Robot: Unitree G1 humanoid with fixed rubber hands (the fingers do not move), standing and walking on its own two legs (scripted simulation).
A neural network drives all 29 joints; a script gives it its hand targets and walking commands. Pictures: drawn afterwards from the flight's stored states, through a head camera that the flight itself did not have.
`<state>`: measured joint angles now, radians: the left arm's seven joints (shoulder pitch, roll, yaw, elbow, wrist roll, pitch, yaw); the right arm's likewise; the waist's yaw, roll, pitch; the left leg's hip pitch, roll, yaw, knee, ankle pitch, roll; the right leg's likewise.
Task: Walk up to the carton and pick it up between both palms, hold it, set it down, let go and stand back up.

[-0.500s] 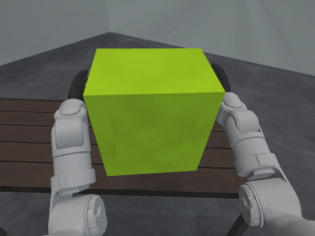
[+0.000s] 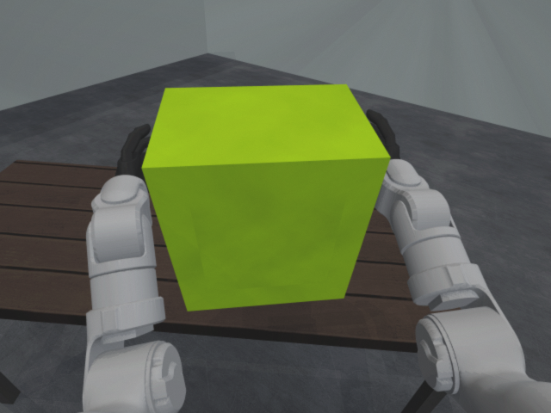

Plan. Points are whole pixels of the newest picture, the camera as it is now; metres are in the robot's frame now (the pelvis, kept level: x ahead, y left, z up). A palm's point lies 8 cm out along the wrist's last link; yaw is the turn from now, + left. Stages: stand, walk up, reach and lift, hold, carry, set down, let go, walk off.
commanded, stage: hold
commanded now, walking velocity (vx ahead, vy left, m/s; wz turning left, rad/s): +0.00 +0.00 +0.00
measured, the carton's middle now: (263, 203) +0.37 +0.01 +0.17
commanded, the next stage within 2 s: set down in 1.96 s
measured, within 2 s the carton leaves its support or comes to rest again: neither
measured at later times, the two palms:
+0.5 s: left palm (136, 179) +0.35 +0.18 +0.22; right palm (387, 164) +0.36 -0.16 +0.24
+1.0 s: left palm (136, 178) +0.36 +0.18 +0.22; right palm (387, 165) +0.36 -0.16 +0.24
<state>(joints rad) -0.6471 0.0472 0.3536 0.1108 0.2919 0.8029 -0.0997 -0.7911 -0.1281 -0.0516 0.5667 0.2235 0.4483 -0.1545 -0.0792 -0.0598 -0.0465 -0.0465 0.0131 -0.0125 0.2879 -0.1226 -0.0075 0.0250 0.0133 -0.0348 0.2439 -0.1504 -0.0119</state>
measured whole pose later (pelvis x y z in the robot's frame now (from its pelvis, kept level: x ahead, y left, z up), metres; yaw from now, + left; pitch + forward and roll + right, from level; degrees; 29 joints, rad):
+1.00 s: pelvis +0.00 +0.00 +0.00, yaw +0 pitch -7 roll -1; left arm -0.66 0.04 0.35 0.13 0.30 0.80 -0.10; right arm -0.79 -0.14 -0.05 0.57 0.23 0.45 -0.16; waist -0.09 -0.05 -0.04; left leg -0.04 0.01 -0.01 0.29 -0.13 0.00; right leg 0.03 0.01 -0.03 0.24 -0.15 -0.01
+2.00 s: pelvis +0.00 +0.01 +0.00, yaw -2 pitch -7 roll -1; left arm -0.67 0.03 0.35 0.12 0.32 0.79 -0.11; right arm -0.77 -0.16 -0.03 0.54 0.24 0.44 -0.16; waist -0.11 -0.04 -0.05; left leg -0.04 0.01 0.02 0.29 -0.13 0.00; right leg 0.03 0.01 0.00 0.24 -0.15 0.00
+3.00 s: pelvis +0.01 +0.00 +0.00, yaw -1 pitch -7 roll +0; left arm -0.61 -0.02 0.37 0.28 0.32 0.47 -0.09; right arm -0.67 -0.06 -0.18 0.67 0.01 0.03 -0.08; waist -0.05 -0.06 0.05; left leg -0.02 0.01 0.02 0.26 -0.13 -0.01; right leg 0.03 0.00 -0.06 0.26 -0.18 -0.02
